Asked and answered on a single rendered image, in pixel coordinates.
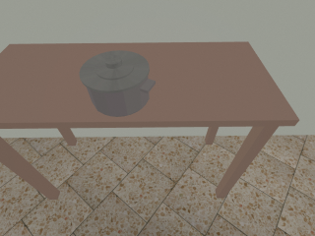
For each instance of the knob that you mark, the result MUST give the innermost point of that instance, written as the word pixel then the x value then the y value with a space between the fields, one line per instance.
pixel 113 61

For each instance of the lid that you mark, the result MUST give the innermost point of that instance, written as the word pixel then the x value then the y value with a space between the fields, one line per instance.
pixel 96 76

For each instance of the pot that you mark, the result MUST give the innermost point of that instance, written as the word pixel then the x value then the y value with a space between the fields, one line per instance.
pixel 124 103

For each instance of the table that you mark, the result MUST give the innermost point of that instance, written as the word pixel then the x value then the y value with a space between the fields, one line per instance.
pixel 198 84

